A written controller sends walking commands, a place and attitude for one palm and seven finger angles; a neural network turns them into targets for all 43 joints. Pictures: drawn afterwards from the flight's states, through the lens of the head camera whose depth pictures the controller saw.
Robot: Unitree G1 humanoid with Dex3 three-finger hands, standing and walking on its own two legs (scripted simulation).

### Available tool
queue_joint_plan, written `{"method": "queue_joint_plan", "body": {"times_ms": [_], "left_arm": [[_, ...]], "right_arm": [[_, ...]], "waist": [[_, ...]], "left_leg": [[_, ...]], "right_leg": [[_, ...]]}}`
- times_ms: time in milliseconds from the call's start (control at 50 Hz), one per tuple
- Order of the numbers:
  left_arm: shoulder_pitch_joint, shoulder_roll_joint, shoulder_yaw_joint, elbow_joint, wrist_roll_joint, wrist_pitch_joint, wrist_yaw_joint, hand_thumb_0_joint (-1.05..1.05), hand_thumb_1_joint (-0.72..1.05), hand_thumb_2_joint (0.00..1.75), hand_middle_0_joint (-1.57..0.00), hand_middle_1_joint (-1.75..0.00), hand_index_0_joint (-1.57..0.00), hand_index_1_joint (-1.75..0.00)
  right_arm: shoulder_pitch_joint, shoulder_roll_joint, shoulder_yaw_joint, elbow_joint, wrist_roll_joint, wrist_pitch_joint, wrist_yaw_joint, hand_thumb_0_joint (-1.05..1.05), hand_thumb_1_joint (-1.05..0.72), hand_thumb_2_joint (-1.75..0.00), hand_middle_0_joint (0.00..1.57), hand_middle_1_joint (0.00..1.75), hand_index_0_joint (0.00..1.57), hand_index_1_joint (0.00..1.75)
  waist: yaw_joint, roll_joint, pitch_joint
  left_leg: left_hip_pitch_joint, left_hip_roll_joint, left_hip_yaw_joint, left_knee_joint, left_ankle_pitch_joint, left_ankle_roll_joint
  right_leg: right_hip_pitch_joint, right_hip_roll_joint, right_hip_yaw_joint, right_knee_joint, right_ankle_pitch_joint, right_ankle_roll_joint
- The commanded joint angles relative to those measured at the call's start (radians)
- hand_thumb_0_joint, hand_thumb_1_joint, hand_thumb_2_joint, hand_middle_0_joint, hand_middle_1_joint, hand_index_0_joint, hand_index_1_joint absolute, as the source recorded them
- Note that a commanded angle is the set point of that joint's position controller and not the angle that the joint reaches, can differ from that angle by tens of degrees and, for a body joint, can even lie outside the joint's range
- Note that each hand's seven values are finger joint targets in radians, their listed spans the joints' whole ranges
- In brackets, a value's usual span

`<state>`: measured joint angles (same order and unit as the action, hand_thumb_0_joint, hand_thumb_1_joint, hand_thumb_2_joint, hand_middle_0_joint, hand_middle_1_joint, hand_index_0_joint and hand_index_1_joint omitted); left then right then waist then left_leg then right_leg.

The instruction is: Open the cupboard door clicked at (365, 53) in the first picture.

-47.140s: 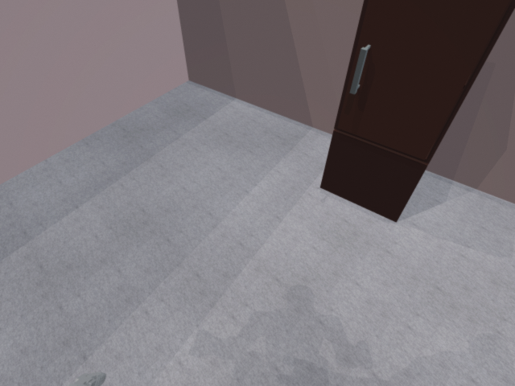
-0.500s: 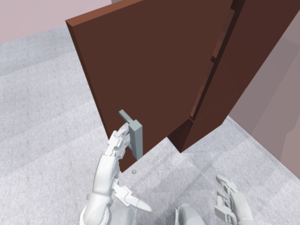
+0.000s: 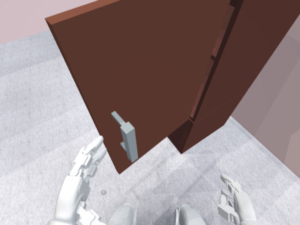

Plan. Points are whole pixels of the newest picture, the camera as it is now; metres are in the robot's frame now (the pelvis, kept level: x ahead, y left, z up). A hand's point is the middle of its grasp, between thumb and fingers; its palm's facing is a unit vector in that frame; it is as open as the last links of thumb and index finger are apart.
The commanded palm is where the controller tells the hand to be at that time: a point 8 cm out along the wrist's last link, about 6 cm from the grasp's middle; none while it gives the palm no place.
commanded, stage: slide the hand sideways off the handle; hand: left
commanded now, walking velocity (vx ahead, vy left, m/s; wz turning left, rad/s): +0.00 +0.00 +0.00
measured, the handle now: (125, 139) +0.32 +0.09 +0.06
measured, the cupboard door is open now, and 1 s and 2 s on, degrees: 97 97 97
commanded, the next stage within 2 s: draw the hand back to the body in 0.22 s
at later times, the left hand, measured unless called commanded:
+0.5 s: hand (88, 195) +0.18 +0.14 +0.08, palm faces -0.11 -0.99 -0.09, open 16.3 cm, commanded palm +0.15 +0.20 +0.09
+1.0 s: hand (30, 177) +0.19 +0.22 +0.16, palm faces +0.18 -0.92 -0.34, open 15.1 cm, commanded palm +0.15 +0.27 +0.19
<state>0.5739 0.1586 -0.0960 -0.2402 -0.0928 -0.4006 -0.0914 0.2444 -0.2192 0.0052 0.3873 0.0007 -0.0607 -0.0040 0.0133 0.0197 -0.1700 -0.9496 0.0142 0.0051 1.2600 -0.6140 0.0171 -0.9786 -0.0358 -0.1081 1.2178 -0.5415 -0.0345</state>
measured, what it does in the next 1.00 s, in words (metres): rises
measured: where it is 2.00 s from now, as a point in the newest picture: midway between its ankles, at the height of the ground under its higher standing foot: outside the picture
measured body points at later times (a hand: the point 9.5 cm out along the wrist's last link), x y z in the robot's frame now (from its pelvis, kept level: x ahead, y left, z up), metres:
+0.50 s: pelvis -0.01 -0.01 +0.00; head +0.04 -0.01 +0.45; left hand +0.18 +0.19 +0.09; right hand +0.18 -0.23 -0.07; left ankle +0.00 +0.11 -0.63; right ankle +0.03 -0.10 -0.63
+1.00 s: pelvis +0.02 +0.01 +0.07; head +0.02 +0.00 +0.52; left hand +0.17 +0.26 +0.18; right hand +0.20 -0.21 +0.01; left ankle +0.00 +0.11 -0.63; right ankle +0.03 -0.10 -0.63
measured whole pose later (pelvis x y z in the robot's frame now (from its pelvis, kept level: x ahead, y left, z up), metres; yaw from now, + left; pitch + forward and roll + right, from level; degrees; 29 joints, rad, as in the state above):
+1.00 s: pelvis +0.02 +0.01 +0.07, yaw +0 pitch +6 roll -2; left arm 0.69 0.32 0.14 -0.45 -0.08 -0.05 0.05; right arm 0.28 -0.22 0.03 0.45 0.03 -0.10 -0.11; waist 0.03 0.06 -0.14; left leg -0.49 0.02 0.01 0.88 -0.49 0.03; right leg -0.51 -0.01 -0.10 0.81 -0.40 -0.01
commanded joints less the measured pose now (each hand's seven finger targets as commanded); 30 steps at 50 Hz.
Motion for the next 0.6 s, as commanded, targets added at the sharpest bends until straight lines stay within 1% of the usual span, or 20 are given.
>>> {"method": "queue_joint_plan", "body": {"times_ms": [0,20,40,80,100,140,160,200,220,240,260,300,340,360,400,440,460,500,540,580], "left_arm": [[0.069,0.051,0.072,-0.201,-0.055,-0.08,-0.048,0.0,-0.5,0.3,-0.15,-0.3,-0.15,-0.3],[0.056,0.057,0.078,-0.199,-0.062,-0.08,-0.061,0.0,-0.5,0.3,-0.15,-0.3,-0.15,-0.3],[0.05,0.076,0.1,-0.201,-0.07,-0.08,-0.072,0.0,-0.5,0.3,-0.15,-0.3,-0.15,-0.3],[0.071,0.082,0.115,-0.196,-0.086,-0.079,-0.097,0.0,-0.5,0.3,-0.15,-0.3,-0.15,-0.3],[0.079,0.098,0.141,-0.187,-0.096,-0.077,-0.106,0.0,-0.5,0.3,-0.15,-0.3,-0.15,-0.3],[0.065,0.125,0.177,-0.194,-0.111,-0.079,-0.123,0.0,-0.5,0.3,-0.15,-0.3,-0.15,-0.3],[0.082,0.117,0.179,-0.199,-0.12,-0.081,-0.132,0.0,-0.5,0.3,-0.15,-0.3,-0.15,-0.3],[0.057,0.106,0.17,-0.205,-0.137,-0.085,-0.145,0.0,-0.5,0.3,-0.15,-0.3,-0.15,-0.3],[0.043,0.101,0.162,-0.212,-0.143,-0.086,-0.149,0.0,-0.5,0.3,-0.15,-0.3,-0.15,-0.3],[0.019,0.099,0.154,-0.216,-0.145,-0.087,-0.149,0.0,-0.5,0.3,-0.15,-0.3,-0.15,-0.3],[0.011,0.091,0.138,-0.211,-0.142,-0.087,-0.148,0.0,-0.5,0.3,-0.15,-0.3,-0.15,-0.3],[-0.001,0.091,0.131,-0.203,-0.137,-0.08,-0.144,0.0,-0.5,0.3,-0.15,-0.3,-0.15,-0.3],[-0.015,0.158,0.178,-0.263,-0.127,-0.065,-0.13,0.0,-0.5,0.3,-0.15,-0.3,-0.15,-0.3],[0.005,0.169,0.191,-0.304,-0.128,-0.052,-0.124,0.0,-0.5,0.3,-0.15,-0.3,-0.15,-0.3],[0.025,0.199,0.235,-0.316,-0.127,-0.013,-0.107,0.0,-0.5,0.3,-0.15,-0.3,-0.15,-0.3],[0.035,0.201,0.256,-0.309,-0.132,0.03,-0.09,0.0,-0.5,0.3,-0.15,-0.3,-0.15,-0.3],[0.05,0.169,0.235,-0.304,-0.138,0.048,-0.088,0.0,-0.5,0.3,-0.15,-0.3,-0.15,-0.3],[0.066,0.144,0.231,-0.281,-0.157,0.077,-0.089,0.0,-0.5,0.3,-0.15,-0.3,-0.15,-0.3],[0.077,0.149,0.241,-0.245,-0.17,0.096,-0.102,0.0,-0.5,0.3,-0.15,-0.3,-0.15,-0.3],[0.051,0.178,0.262,-0.253,-0.177,0.099,-0.118,0.0,-0.5,0.3,-0.15,-0.3,-0.15,-0.3]], "right_arm": [[-0.046,-0.102,-0.052,-0.158,0.008,-0.061,-0.021,0.0,-0.9,-0.9,0.2,0.3,0.2,0.3],[-0.046,-0.103,-0.052,-0.156,0.009,-0.062,-0.025,0.0,-0.9,-0.9,0.2,0.3,0.2,0.3],[-0.054,-0.105,-0.054,-0.154,0.01,-0.063,-0.03,0.0,-0.9,-0.9,0.2,0.3,0.2,0.3],[-0.054,-0.103,-0.054,-0.154,0.012,-0.066,-0.034,0.0,-0.9,-0.9,0.2,0.3,0.2,0.3],[-0.057,-0.103,-0.057,-0.151,0.014,-0.065,-0.037,0.0,-0.9,-0.9,0.2,0.3,0.2,0.3],[-0.062,-0.105,-0.059,-0.147,0.016,-0.067,-0.045,0.0,-0.9,-0.9,0.2,0.3,0.2,0.3],[-0.067,-0.103,-0.059,-0.15,0.017,-0.068,-0.045,0.0,-0.9,-0.9,0.2,0.3,0.2,0.3],[-0.063,-0.104,-0.058,-0.149,0.02,-0.075,-0.048,0.0,-0.9,-0.9,0.2,0.3,0.2,0.3],[-0.067,-0.105,-0.056,-0.151,0.021,-0.081,-0.049,0.0,-0.9,-0.9,0.2,0.3,0.2,0.3],[-0.066,-0.11,-0.053,-0.151,0.019,-0.084,-0.05,0.0,-0.9,-0.9,0.2,0.3,0.2,0.3],[-0.069,-0.111,-0.052,-0.148,0.019,-0.089,-0.05,0.0,-0.9,-0.9,0.2,0.3,0.2,0.3],[-0.06,-0.115,-0.052,-0.147,0.019,-0.095,-0.051,0.0,-0.9,-0.9,0.2,0.3,0.2,0.3],[-0.057,-0.118,-0.054,-0.156,0.02,-0.092,-0.056,0.0,-0.9,-0.9,0.2,0.3,0.2,0.3],[-0.054,-0.114,-0.052,-0.166,0.021,-0.089,-0.055,0.0,-0.9,-0.9,0.2,0.3,0.2,0.3],[-0.045,-0.108,-0.051,-0.173,0.03,-0.074,-0.059,0.0,-0.9,-0.9,0.2,0.3,0.2,0.3],[-0.05,-0.106,-0.046,-0.178,0.037,-0.064,-0.063,0.0,-0.9,-0.9,0.2,0.3,0.2,0.3],[-0.056,-0.101,-0.042,-0.182,0.042,-0.064,-0.063,0.0,-0.9,-0.9,0.2,0.3,0.2,0.3],[-0.054,-0.1,-0.037,-0.177,0.048,-0.064,-0.066,0.0,-0.9,-0.9,0.2,0.3,0.2,0.3],[-0.057,-0.107,-0.034,-0.174,0.05,-0.067,-0.071,0.0,-0.9,-0.9,0.2,0.3,0.2,0.3],[-0.05,-0.114,-0.031,-0.167,0.048,-0.074,-0.075,0.0,-0.9,-0.9,0.2,0.3,0.2,0.3]], "waist": [[-0.015,-0.051,-0.199],[-0.021,-0.051,-0.193],[-0.015,-0.04,-0.192],[-0.011,-0.03,-0.191],[-0.011,-0.043,-0.185],[-0.008,-0.035,-0.193],[-0.001,-0.013,-0.198],[-0.016,-0.026,-0.19],[-0.019,-0.009,-0.18],[-0.025,-0.014,-0.175],[-0.027,0.01,-0.166],[-0.033,-0.012,-0.161],[-0.014,0.008,-0.199],[0.001,0.041,-0.232],[0.006,0.018,-0.232],[0.01,0.018,-0.204],[0.002,0.025,-0.169],[-0.009,-0.002,-0.124],[-0.017,-0.058,-0.09],[-0.024,-0.061,-0.065]], "left_leg": [[0.043,-0.039,-0.038,-0.163,0.289,-0.006],[0.03,-0.039,-0.037,-0.157,0.272,-0.006],[0.022,-0.038,-0.039,-0.152,0.277,-0.004],[0.012,-0.04,-0.034,-0.144,0.27,-0.006],[0.005,-0.037,-0.032,-0.139,0.257,-0.006],[-0.002,-0.036,-0.035,-0.132,0.262,-0.004],[0.006,-0.038,-0.031,-0.134,0.262,-0.006],[0.003,-0.038,-0.032,-0.125,0.25,-0.004],[0.003,-0.037,-0.032,-0.126,0.232,-0.004],[-0.003,-0.036,-0.039,-0.127,0.223,0.0],[0.0,-0.036,-0.039,-0.125,0.214,-0.001],[-0.004,-0.033,-0.042,-0.125,0.195,0.0],[0.024,-0.031,-0.042,-0.15,0.201,0.003],[0.054,-0.034,-0.037,-0.168,0.221,0.003],[0.085,-0.036,-0.031,-0.202,0.23,0.003],[0.108,-0.038,-0.035,-0.243,0.23,0.003],[0.124,-0.039,-0.032,-0.257,0.221,0.003],[0.139,-0.039,-0.032,-0.28,0.213,0.002],[0.142,-0.036,-0.037,-0.294,0.209,0.004],[0.156,-0.033,-0.036,-0.311,0.193,0.004]], "right_leg": [[0.258,0.037,0.088,-0.178,0.275,0.001],[0.254,0.036,0.097,-0.186,0.251,0.003],[0.258,0.037,0.102,-0.184,0.246,-0.001],[0.265,0.031,0.115,-0.189,0.238,0.002],[0.26,0.032,0.12,-0.197,0.219,0.004],[0.267,0.033,0.127,-0.197,0.212,0.001],[0.266,0.031,0.126,-0.195,0.209,0.002],[0.253,0.03,0.132,-0.205,0.195,0.008],[0.234,0.031,0.13,-0.209,0.16,0.007],[0.222,0.035,0.125,-0.209,0.123,0.004],[0.204,0.034,0.126,-0.208,0.11,0.003],[0.188,0.034,0.122,-0.212,0.076,0.003],[0.223,0.037,0.125,-0.224,0.061,-0.001],[0.258,0.034,0.127,-0.233,0.088,-0.002],[0.306,0.035,0.124,-0.265,0.106,0.004],[0.333,0.041,0.109,-0.292,0.099,0.003],[0.329,0.041,0.106,-0.313,0.096,0.008],[0.346,0.039,0.102,-0.351,0.091,0.014],[0.364,0.039,0.104,-0.386,0.073,0.018],[0.366,0.033,0.109,-0.41,0.048,0.022]]}}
